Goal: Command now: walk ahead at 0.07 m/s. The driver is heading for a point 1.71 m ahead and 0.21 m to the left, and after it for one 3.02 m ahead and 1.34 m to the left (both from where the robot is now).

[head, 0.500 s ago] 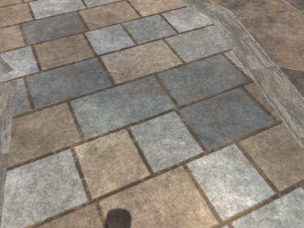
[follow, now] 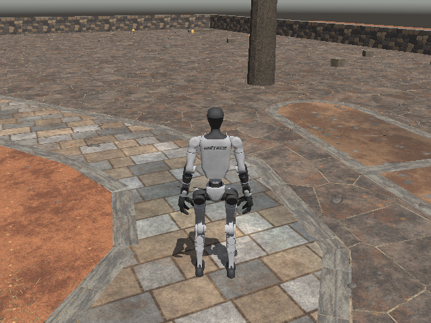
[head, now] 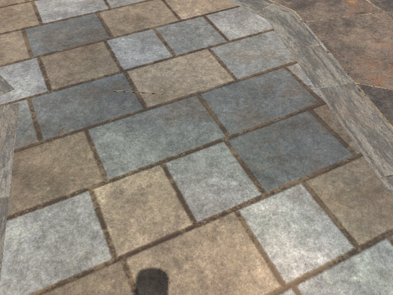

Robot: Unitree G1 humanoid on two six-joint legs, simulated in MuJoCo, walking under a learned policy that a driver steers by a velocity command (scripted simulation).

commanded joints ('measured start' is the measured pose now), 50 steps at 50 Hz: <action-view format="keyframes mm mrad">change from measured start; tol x32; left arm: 1 78 93 17 -5 -6 -1 6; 30 -398 102 24 -329 -37 -98 -83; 36 199 343 116 -181 -6 -86 -70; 50 36 192 56 -153 -3 -105 -40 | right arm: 1 63 -93 -14 -7 6 -3 -6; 15 480 -256 -77 40 22 -116 42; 50 -85 -111 -51 -269 5 -99 27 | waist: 1 0 -3 4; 30 -49 103 125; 36 120 -215 -429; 50 14 -42 22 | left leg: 1 -7 -11 10 -68 -161 36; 12 15 -7 56 22 -173 127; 16 429 388 -646 -275 -102 297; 29 161 214 -57 -409 323 175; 34 272 205 18 53 951 102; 37 -429 -48 -140 916 -288 41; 50 -473 156 -27 316 300 15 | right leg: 1 -53 5 0 -90 -170 -31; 11 -142 -274 410 -274 -485 -215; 18 -773 -68 68 770 -74 -86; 34 20 57 -93 74 216 -144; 36 652 -368 613 -38 -108 -372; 42 -34 -215 248 -321 129 -230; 50 -7 -184 111 -394 223 -225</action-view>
